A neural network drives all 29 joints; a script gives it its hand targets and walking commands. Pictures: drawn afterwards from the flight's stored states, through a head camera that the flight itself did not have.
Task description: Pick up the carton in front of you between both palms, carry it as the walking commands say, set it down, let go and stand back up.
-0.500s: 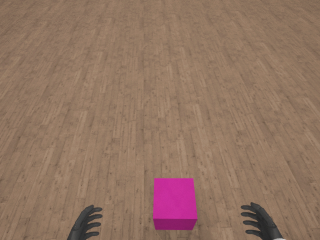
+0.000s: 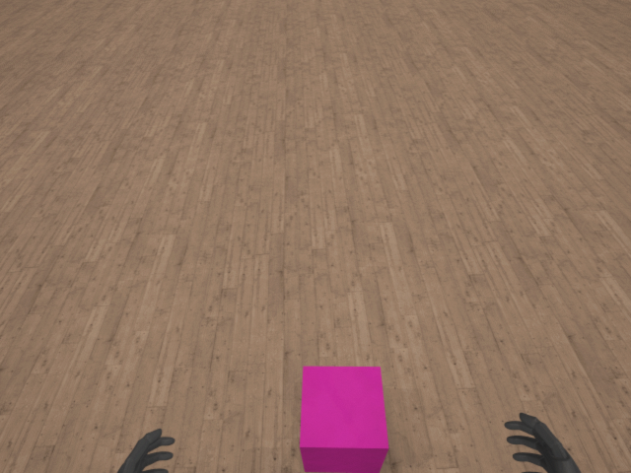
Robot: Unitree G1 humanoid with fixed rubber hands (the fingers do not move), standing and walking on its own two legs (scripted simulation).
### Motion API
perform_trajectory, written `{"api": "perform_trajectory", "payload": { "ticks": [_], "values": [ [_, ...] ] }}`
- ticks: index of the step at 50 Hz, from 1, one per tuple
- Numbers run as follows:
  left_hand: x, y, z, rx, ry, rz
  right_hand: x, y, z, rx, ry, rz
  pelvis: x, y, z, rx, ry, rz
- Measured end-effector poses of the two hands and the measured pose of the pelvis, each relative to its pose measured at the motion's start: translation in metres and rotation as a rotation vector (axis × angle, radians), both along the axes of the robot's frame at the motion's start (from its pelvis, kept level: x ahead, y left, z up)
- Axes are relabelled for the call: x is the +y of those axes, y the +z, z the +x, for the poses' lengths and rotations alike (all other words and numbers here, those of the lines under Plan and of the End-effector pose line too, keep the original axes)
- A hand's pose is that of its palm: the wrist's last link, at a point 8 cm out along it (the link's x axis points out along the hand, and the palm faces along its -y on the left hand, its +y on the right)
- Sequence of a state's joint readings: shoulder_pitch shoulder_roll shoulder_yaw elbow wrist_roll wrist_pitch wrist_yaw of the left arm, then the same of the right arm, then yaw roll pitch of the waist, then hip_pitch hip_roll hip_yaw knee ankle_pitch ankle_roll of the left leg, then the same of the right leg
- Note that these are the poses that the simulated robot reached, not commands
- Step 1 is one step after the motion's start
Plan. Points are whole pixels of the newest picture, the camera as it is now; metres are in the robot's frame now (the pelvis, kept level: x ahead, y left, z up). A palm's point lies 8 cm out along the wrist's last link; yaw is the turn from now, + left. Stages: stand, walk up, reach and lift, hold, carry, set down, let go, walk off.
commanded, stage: stand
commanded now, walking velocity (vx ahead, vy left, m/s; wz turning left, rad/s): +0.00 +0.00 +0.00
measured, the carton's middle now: (341, 420) +0.41 -0.03 -0.65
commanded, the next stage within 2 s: none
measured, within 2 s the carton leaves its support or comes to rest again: neither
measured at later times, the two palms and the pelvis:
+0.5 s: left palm out of the picture +0.14 +0.29 -0.09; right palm out of the picture +0.14 -0.29 -0.08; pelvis +0.01 +0.00 +0.00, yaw +0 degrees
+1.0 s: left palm out of the picture +0.10 +0.30 -0.09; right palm out of the picture +0.10 -0.30 -0.09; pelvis +0.00 +0.00 +0.01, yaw +0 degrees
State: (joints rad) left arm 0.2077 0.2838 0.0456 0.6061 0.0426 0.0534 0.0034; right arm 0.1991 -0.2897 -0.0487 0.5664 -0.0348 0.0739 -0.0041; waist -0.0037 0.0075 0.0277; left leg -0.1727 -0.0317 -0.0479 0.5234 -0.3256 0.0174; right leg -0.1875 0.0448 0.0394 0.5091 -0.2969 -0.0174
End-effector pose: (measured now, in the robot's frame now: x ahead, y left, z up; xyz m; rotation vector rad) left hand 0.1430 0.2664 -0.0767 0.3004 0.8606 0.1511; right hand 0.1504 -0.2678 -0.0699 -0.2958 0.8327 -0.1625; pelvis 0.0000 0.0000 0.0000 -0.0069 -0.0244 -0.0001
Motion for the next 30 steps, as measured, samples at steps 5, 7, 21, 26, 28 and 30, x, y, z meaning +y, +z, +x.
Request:
{"api": "perform_trajectory", "payload": {
  "ticks": [5,7,21,26,28,30],
  "values": [
    [0.017,-0.001,-0.003,0.033,0.019,0.044,-0.016,-0.005,-0.003,0.040,-0.006,-0.039,-0.001,0.000,0.006,0.020,0.001,0.000],
    [0.020,-0.001,-0.002,0.041,0.023,0.053,-0.019,-0.006,-0.003,0.050,-0.006,-0.047,-0.001,0.001,0.008,0.023,0.002,0.001],
    [0.021,-0.007,-0.002,0.077,0.031,0.052,-0.020,-0.014,-0.007,0.099,-0.007,-0.053,-0.001,0.003,0.015,0.016,0.005,0.001],
    [0.023,-0.009,-0.006,0.093,0.035,0.053,-0.022,-0.015,-0.013,0.115,-0.014,-0.058,0.000,0.004,0.013,0.009,0.004,0.002],
    [0.024,-0.009,-0.009,0.099,0.037,0.054,-0.023,-0.015,-0.015,0.121,-0.016,-0.060,0.000,0.004,0.012,0.007,0.004,0.002],
    [0.025,-0.009,-0.012,0.106,0.039,0.055,-0.024,-0.015,-0.018,0.127,-0.018,-0.062,0.000,0.005,0.011,0.004,0.004,0.003]
  ]
}}
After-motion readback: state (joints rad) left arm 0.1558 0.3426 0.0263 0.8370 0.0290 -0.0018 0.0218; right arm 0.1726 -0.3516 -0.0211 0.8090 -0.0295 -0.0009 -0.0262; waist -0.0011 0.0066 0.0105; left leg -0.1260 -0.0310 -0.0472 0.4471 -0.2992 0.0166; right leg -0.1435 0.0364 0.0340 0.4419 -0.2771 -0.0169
